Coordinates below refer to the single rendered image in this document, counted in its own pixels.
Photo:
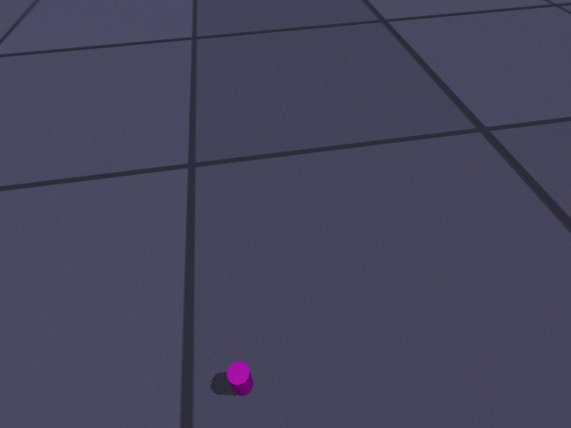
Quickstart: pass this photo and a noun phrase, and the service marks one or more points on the can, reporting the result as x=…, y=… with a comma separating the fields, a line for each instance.
x=240, y=378

